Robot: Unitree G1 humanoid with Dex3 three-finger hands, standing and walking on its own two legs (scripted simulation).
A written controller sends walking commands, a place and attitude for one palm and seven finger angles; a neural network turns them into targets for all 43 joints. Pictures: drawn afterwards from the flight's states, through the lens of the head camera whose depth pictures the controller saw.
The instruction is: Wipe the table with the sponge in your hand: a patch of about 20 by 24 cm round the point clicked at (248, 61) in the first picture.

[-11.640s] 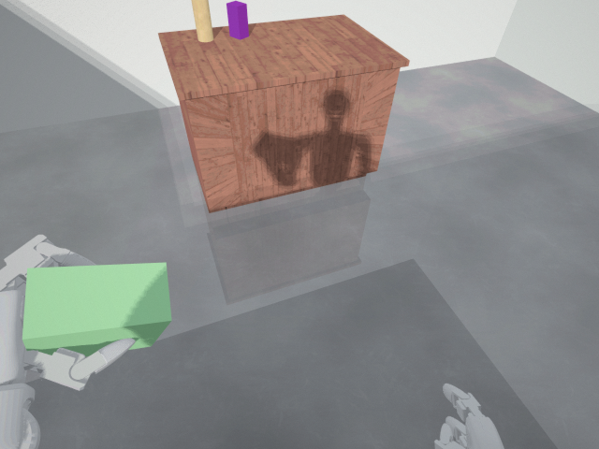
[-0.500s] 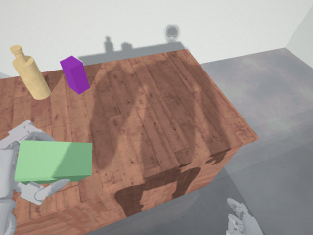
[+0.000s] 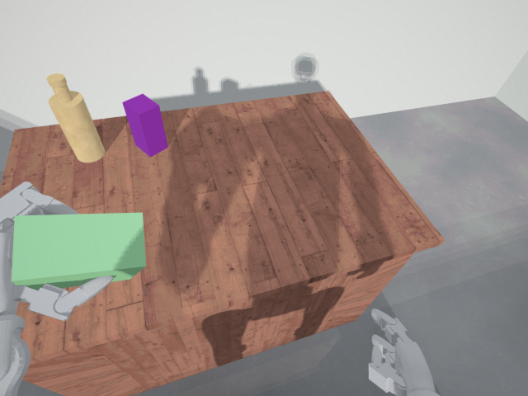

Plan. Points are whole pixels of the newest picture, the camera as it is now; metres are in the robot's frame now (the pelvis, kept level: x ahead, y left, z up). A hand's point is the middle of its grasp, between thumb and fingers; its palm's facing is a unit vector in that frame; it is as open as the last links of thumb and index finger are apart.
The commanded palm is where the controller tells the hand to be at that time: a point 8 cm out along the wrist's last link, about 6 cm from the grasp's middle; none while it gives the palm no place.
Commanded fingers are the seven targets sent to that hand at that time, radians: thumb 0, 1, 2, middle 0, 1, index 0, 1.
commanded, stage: look again from close up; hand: left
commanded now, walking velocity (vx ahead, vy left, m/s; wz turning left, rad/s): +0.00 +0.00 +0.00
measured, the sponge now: (100, 252) +0.24 +0.22 +0.13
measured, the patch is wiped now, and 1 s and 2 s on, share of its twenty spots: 0.00 0.00 0.00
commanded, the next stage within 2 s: come to a stop and stand still in 0.14 s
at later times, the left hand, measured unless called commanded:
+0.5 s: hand (37, 215) +0.24 +0.26 +0.21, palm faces +0.47 -0.80 -0.38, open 9.9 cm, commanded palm +0.15 +0.26 +0.18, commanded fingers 0.00 0.10 1.30 -1.20 -1.60 -1.20 -1.60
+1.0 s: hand (83, 218) +0.26 +0.24 +0.17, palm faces +0.30 -0.87 -0.39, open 9.9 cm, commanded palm +0.20 +0.28 +0.18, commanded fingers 0.00 0.10 1.30 -1.20 -1.60 -1.20 -1.60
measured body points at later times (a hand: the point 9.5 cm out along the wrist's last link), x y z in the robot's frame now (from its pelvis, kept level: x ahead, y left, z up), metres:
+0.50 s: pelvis -0.02 -0.01 +0.00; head +0.01 -0.01 +0.45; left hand +0.21 +0.30 +0.22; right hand +0.15 -0.24 -0.08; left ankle +0.01 +0.10 -0.74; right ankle +0.06 -0.12 -0.74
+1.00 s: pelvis +0.02 +0.01 +0.00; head +0.04 +0.02 +0.45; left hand +0.24 +0.28 +0.19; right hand +0.19 -0.22 -0.07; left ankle +0.01 +0.10 -0.74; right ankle +0.06 -0.12 -0.74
